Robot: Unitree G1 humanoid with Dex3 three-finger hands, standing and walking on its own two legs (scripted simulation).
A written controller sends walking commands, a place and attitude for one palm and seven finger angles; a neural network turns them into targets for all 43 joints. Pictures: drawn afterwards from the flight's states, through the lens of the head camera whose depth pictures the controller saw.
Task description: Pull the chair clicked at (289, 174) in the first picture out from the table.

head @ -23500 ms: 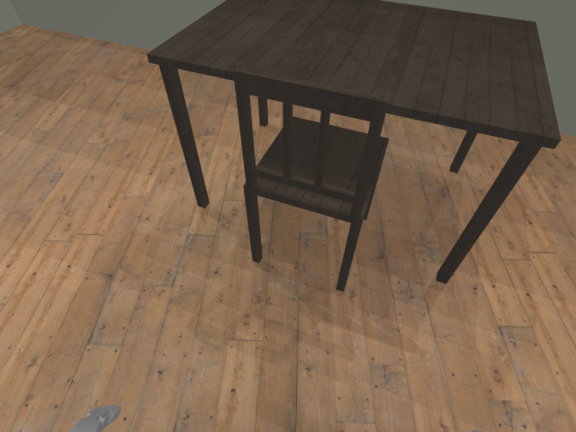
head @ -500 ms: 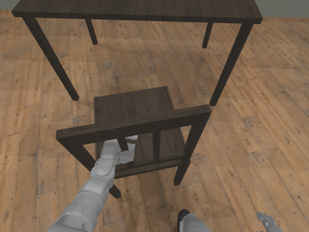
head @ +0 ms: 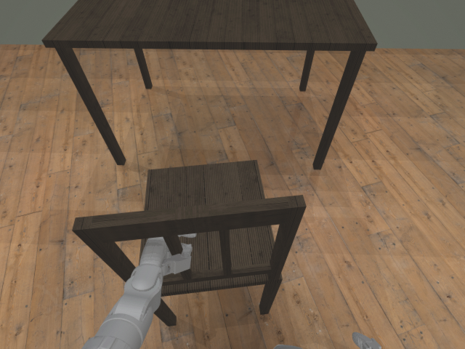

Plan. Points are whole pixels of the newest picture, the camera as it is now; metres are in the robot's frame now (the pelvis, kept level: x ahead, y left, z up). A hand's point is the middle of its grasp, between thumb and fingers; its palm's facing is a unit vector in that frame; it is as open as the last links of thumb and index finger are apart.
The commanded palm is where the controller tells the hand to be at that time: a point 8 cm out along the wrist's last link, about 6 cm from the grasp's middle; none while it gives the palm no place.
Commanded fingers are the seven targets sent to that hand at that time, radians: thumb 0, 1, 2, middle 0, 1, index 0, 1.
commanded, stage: stop walking, hand still on the chair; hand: left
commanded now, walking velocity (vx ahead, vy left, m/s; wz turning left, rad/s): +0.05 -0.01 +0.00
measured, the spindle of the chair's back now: (179, 256) +0.31 +0.13 -0.11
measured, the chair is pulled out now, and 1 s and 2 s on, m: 0.59 0.60 0.60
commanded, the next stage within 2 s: open the thumb and straighten the fingers in 0.56 s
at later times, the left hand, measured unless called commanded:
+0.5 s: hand (183, 261) +0.28 +0.11 -0.07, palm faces -0.08 -0.99 -0.13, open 5.4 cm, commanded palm +0.27 +0.17 -0.06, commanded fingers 0.00 0.90 0.90 -0.50 -1.45 -0.50 -1.45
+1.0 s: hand (170, 255) +0.29 +0.14 -0.07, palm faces -0.08 -0.99 -0.12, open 10.8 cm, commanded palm +0.27 +0.18 -0.05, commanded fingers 0.00 -0.55 0.20 -0.30 -0.87 -0.30 -0.87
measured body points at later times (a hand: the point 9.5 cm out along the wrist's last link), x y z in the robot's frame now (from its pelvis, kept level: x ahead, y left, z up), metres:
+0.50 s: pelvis +0.03 +0.01 +0.01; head +0.05 +0.00 +0.46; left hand +0.28 +0.16 -0.05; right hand +0.17 -0.22 -0.11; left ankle +0.02 +0.14 -0.73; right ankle +0.06 -0.10 -0.73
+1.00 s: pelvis +0.04 +0.02 -0.01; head +0.08 +0.01 +0.44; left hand +0.29 +0.19 -0.06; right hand +0.16 -0.24 -0.12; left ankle +0.02 +0.14 -0.73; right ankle +0.06 -0.10 -0.73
